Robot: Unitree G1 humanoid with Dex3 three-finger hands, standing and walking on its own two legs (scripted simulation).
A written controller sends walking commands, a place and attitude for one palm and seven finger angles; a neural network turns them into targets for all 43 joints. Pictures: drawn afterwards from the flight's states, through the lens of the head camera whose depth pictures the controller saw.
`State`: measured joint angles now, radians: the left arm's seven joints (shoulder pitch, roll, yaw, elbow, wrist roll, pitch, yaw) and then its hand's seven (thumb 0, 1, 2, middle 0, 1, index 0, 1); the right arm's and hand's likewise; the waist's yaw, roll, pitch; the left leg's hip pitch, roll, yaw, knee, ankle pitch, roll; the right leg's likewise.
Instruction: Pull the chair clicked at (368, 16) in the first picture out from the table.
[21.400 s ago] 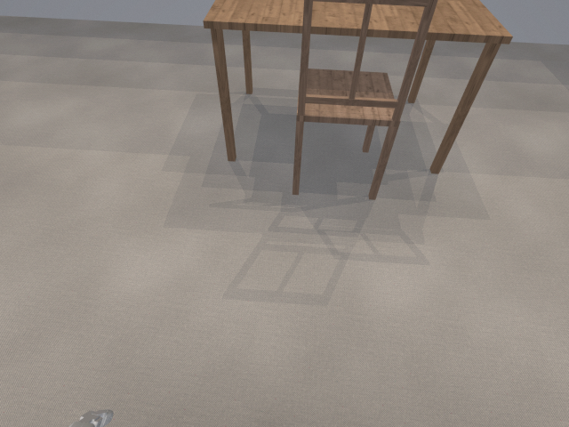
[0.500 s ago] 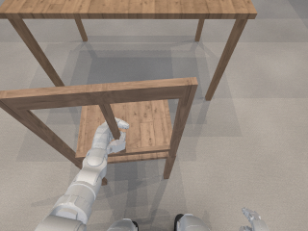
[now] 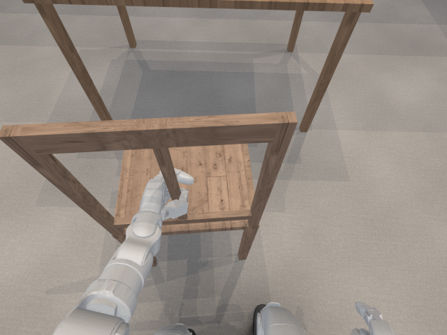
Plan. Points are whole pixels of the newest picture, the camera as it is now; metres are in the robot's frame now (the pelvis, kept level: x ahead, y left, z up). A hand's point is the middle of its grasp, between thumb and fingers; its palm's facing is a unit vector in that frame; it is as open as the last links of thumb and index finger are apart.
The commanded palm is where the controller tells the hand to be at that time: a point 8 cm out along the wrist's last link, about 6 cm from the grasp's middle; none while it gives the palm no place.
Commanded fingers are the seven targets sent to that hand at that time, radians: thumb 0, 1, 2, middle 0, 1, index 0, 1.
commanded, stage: step backward, pulling the chair out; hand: left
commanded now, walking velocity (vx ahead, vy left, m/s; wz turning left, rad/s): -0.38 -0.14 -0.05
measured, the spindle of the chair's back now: (174, 189) +0.39 +0.11 -0.05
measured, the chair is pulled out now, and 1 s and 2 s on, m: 0.51 0.67 0.67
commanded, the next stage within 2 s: stop walking, hand still on the chair in 0.34 s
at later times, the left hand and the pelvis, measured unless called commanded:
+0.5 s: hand (171, 256) +0.25 +0.10 -0.05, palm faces -0.11 -0.98 -0.14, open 5.1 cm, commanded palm +0.24 +0.15 -0.04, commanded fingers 0.00 0.90 0.90 -0.50 -1.45 -0.50 -1.45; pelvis -0.10 +0.02 +0.00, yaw -3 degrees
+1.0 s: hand (166, 289) +0.19 +0.10 -0.05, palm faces -0.11 -0.98 -0.16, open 5.3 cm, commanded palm +0.18 +0.16 -0.04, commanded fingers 0.00 0.90 0.90 -0.50 -1.45 -0.50 -1.45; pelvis -0.10 +0.02 +0.01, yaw -4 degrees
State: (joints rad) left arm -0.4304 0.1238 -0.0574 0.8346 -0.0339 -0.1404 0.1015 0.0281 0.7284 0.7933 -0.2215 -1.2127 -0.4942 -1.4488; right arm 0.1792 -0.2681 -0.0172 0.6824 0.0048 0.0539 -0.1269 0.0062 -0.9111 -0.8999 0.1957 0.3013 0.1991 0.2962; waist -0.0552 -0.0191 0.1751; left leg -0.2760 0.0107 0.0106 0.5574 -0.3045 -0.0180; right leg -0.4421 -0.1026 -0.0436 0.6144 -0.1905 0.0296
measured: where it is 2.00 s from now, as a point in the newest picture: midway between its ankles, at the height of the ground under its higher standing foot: outside the picture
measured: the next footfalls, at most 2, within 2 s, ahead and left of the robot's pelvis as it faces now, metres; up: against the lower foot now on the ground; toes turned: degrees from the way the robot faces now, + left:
right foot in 0.14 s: -0.06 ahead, -0.13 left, +0.00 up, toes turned -7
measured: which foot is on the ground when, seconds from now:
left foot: down 0.00-1.00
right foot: up 0.00-0.12, down 0.14-1.00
